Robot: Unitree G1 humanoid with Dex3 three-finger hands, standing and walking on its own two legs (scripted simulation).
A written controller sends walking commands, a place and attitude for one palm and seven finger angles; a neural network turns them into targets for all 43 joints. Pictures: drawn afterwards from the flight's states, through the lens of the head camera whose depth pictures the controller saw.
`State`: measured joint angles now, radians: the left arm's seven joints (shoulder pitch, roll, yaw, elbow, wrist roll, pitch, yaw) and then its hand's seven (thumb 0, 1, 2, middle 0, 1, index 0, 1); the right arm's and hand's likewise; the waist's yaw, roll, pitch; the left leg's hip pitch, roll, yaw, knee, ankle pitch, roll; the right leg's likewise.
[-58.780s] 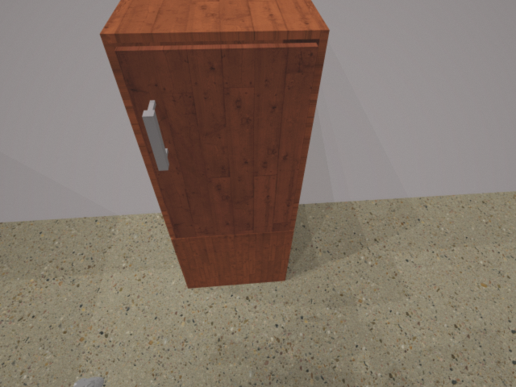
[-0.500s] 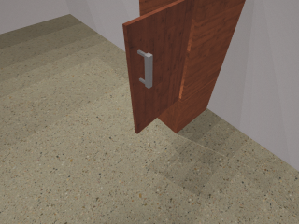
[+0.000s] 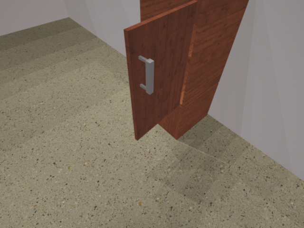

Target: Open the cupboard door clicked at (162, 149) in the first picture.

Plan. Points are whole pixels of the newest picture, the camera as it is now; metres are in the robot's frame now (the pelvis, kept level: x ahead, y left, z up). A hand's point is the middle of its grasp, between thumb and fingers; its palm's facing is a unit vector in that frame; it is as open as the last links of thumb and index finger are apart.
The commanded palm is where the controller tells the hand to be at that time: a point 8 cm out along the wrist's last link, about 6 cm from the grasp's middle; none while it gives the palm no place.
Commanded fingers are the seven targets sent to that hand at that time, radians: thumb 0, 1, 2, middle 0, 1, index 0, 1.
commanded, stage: look to check the result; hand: left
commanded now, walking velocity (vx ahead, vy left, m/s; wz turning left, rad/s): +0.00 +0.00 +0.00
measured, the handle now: (145, 75) +0.61 +0.06 +0.06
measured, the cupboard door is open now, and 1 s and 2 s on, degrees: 95 95 95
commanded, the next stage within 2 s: stand and wait in 0.54 s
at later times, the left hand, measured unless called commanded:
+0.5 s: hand out of the picture +0.02 +0.17 -0.17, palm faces +0.05 -0.98 -0.18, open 7.3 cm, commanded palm none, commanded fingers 0.00 0.90 0.90 -0.20 -0.30 -0.20 -0.30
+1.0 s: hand out of the picture +0.03 +0.17 -0.17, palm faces +0.05 -0.98 -0.18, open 7.3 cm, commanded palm none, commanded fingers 0.00 0.90 0.90 -0.20 -0.30 -0.20 -0.30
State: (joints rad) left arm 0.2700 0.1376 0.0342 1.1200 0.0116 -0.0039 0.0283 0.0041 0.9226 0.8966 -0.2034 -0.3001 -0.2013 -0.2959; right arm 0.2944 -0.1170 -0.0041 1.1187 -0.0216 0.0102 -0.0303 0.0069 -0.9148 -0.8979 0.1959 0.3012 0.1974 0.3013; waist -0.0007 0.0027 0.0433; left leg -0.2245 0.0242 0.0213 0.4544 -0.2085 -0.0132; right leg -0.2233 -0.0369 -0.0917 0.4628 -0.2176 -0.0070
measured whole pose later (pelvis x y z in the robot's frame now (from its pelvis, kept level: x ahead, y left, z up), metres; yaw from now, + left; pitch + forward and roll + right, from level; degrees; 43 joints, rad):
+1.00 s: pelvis +0.03 +0.00 +0.01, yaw +0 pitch -1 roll +0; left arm 0.26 0.15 0.02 1.15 0.01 -0.02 0.03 0.00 0.91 0.90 -0.20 -0.30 -0.20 -0.30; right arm 0.25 -0.14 0.01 1.15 -0.02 0.00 -0.04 0.01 -0.92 -0.90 0.20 0.30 0.20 0.30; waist 0.00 0.00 0.05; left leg -0.14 0.03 0.02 0.38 -0.22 -0.02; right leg -0.13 -0.02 -0.10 0.38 -0.23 -0.01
